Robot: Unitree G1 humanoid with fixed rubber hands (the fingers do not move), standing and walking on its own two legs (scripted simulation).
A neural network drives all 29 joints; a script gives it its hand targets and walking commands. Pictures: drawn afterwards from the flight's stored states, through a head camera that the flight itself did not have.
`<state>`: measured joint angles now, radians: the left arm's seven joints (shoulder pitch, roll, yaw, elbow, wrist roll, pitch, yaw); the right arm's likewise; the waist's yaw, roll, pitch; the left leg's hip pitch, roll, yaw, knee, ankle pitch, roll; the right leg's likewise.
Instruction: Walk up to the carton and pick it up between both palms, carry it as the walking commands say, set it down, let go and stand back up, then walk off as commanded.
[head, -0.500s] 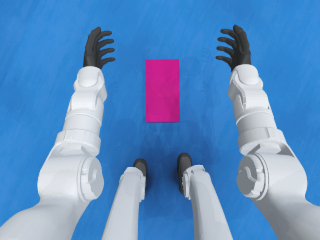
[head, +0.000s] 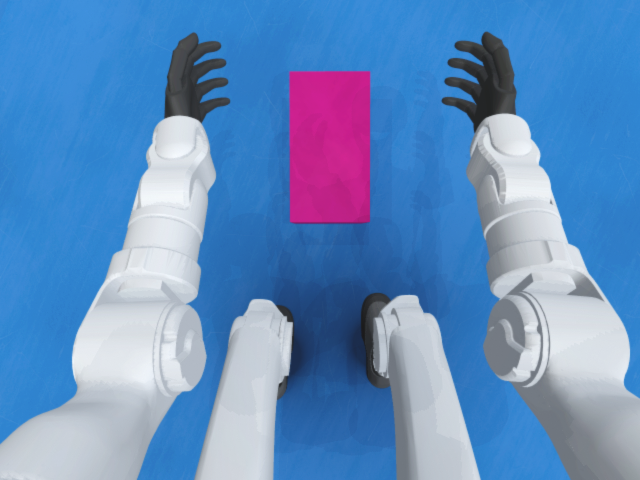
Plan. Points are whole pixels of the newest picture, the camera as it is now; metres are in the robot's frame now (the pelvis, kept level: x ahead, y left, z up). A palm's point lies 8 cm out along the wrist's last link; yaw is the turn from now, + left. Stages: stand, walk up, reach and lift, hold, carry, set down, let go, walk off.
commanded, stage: reach and lift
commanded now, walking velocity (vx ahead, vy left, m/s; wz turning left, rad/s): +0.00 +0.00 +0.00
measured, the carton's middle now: (328, 154) +0.53 -0.01 -0.49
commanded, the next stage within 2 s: none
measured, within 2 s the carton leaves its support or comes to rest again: neither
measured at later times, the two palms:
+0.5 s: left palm (224, 141) +0.51 +0.15 -0.28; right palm (445, 141) +0.51 -0.18 -0.28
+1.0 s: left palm (239, 162) +0.50 +0.15 -0.39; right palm (423, 158) +0.50 -0.17 -0.38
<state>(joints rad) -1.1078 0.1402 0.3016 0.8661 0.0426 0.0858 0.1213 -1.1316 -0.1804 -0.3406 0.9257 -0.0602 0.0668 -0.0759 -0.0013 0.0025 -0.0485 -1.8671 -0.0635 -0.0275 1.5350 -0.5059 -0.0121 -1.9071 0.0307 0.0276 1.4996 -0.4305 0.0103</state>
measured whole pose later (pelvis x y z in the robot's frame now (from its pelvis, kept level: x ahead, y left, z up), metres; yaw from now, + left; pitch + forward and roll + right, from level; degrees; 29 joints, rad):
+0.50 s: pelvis -0.03 -0.01 -0.12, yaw +1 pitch +44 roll +2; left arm -1.33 0.25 0.20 1.04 -0.10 0.07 0.13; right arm -1.34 -0.27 -0.19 1.06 0.07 0.07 -0.13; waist -0.01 0.00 0.15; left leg -2.15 -0.08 -0.02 1.97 -0.59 -0.04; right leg -2.21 0.05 0.02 1.94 -0.50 0.01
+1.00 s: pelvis -0.03 +0.00 -0.19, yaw +1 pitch +36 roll +0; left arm -1.47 0.29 0.11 1.22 -0.16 0.01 0.11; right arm -1.49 -0.33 -0.11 1.28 0.17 -0.01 -0.09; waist -0.01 0.00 0.40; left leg -2.22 -0.08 -0.01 2.23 -0.64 -0.03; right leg -2.27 0.02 0.00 2.19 -0.55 0.01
